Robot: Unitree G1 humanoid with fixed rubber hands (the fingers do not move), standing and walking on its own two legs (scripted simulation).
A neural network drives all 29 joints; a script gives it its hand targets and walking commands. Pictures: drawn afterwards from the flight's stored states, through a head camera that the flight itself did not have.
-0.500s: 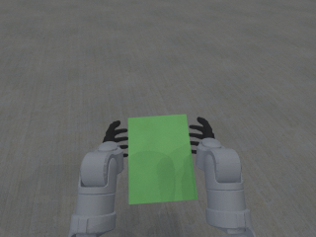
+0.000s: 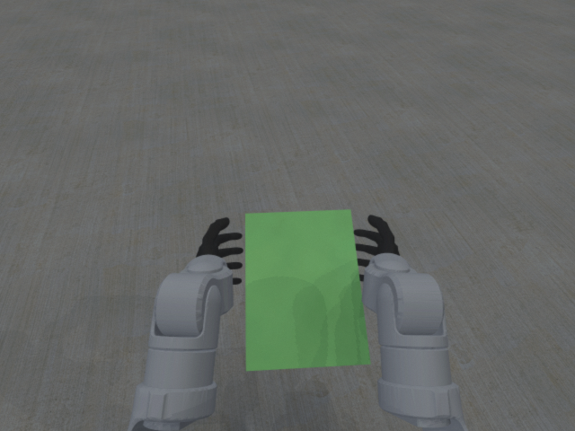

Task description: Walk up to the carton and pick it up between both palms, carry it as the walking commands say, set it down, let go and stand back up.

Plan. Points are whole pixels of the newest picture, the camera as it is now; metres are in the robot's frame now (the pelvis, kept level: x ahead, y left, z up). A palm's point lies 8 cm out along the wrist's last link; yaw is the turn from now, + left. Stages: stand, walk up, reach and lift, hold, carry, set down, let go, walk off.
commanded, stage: carry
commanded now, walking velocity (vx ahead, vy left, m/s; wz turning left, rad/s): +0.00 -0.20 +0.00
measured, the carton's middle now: (298, 298) +0.33 +0.00 +0.00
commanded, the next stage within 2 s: none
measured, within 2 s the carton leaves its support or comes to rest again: neither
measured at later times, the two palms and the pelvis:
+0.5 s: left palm (269, 301) +0.26 +0.04 +0.10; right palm (459, 303) +0.27 -0.19 +0.11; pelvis -0.05 -0.08 +0.01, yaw +1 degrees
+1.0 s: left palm (347, 324) +0.23 -0.05 +0.10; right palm (551, 333) +0.23 -0.28 +0.11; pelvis -0.08 -0.16 +0.01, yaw +0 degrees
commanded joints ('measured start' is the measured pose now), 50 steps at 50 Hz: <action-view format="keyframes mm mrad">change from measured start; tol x32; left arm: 1 -332 -1052 -415 -128 -291 -40 -207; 50 -299 -1033 -382 -112 -224 -50 -202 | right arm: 1 -281 1042 426 -110 307 -16 200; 50 -317 1064 465 -94 331 -17 226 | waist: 1 -24 -186 -354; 10 -46 274 -298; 16 -22 -225 -342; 26 -29 -158 -371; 29 -56 362 -314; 41 -27 -299 -381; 50 -24 -10 -341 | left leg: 1 -85 -69 32 124 -221 18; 13 87 198 -144 -196 343 100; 17 -144 -75 52 151 -251 12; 26 174 -96 92 -134 -80 73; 29 333 387 -513 -408 -29 202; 35 289 173 -66 -144 784 96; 38 184 114 1 -36 621 52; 41 -94 -61 19 113 -280 -21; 50 132 24 -83 -216 162 63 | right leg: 1 343 -297 366 -246 366 -76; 10 -65 -60 88 60 -204 59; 16 338 -307 390 -289 204 -51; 26 226 -196 156 -368 -4 63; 30 -223 -52 153 300 -242 108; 36 7 -6 33 31 -161 124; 42 424 -328 370 -180 745 -61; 50 248 -169 171 -230 5 36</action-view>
